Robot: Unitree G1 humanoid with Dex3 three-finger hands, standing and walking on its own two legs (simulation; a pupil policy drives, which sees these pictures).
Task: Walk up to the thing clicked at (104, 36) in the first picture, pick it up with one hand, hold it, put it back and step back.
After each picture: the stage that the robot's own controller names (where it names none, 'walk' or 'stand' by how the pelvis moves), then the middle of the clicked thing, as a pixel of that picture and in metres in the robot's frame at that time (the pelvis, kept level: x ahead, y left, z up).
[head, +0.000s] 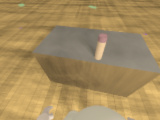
stand; (100, 47) +0.61 -0.06 +0.05
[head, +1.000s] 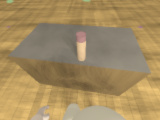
rise first; (81, 48) +0.52 +0.12 +0.08
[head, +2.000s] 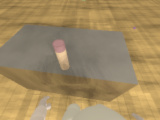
rise first; (62, 56) +0.41 +0.22 +0.08
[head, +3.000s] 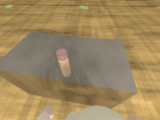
stand; (64, 64) +0.38 +0.22 +0.05
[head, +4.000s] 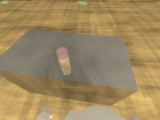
stand; (64, 62) +0.39 +0.21 +0.04
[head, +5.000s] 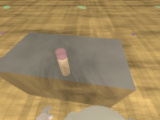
stand; (63, 63) +0.39 +0.22 +0.04
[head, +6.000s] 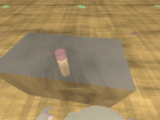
stand; (63, 64) +0.39 +0.23 +0.04
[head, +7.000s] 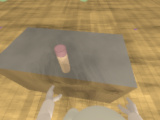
rise first; (63, 60) +0.40 +0.23 +0.05
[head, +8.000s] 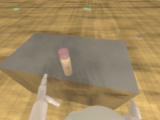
rise first; (66, 63) +0.39 +0.23 +0.05
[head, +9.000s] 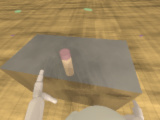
go down; (67, 63) +0.39 +0.22 +0.05
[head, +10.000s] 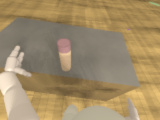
go down; (65, 57) +0.39 +0.19 +0.09
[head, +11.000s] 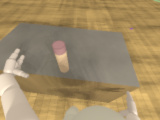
approach; (62, 59) +0.39 +0.20 +0.09
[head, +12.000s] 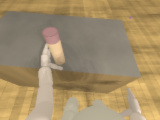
close; (56, 49) +0.42 +0.21 +0.13
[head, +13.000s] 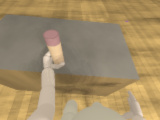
lift; (56, 52) +0.41 +0.21 +0.13
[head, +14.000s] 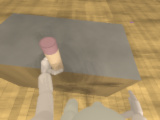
lift; (54, 58) +0.35 +0.22 +0.13
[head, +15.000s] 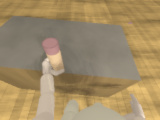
lift; (55, 59) +0.36 +0.22 +0.12
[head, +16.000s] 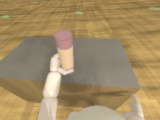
lift; (66, 56) +0.30 +0.14 +0.25
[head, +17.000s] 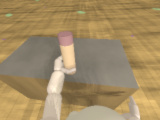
hold; (68, 55) +0.34 +0.15 +0.21
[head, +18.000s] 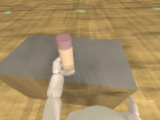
hold; (66, 57) +0.32 +0.15 +0.20
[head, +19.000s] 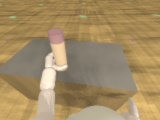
crouch; (59, 52) +0.33 +0.20 +0.23
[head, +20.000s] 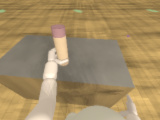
lower; (61, 47) +0.40 +0.20 +0.21
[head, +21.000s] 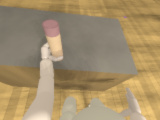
lower; (55, 44) +0.45 +0.21 +0.13
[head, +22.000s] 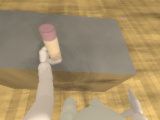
lower; (53, 47) +0.43 +0.22 +0.13
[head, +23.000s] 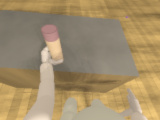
lower; (54, 48) +0.43 +0.21 +0.13
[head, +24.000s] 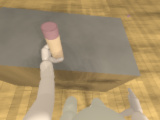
lower; (55, 46) +0.44 +0.21 +0.13
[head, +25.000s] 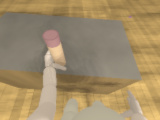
withdraw; (57, 52) +0.40 +0.20 +0.12
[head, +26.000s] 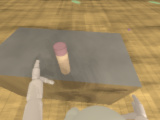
sink last; (63, 60) +0.38 +0.20 +0.10
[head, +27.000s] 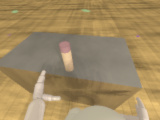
stand; (67, 58) +0.42 +0.21 +0.10
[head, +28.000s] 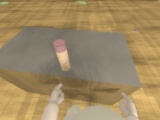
stand; (63, 57) +0.40 +0.21 +0.10
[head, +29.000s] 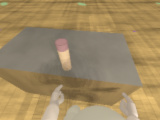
stand; (64, 56) +0.41 +0.21 +0.11
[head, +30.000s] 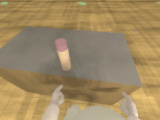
stand; (64, 56) +0.41 +0.21 +0.11
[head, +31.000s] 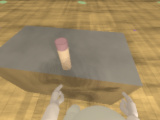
stand; (64, 56) +0.41 +0.21 +0.11
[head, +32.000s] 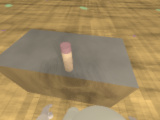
stand; (67, 58) +0.42 +0.20 +0.08
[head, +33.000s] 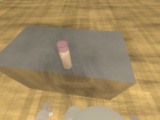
walk; (65, 56) +0.43 +0.21 +0.05
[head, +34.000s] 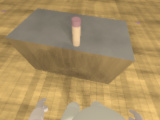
walk; (76, 33) +0.66 +0.18 +0.06
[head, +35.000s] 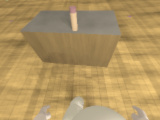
stand; (73, 19) +0.96 +0.28 +0.07
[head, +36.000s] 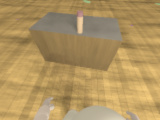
stand; (79, 22) +1.02 +0.19 +0.05
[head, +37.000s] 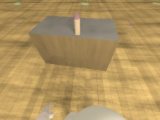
stand; (77, 25) +1.03 +0.21 +0.04
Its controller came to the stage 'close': yes
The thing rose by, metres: 0.18
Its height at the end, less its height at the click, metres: +0.00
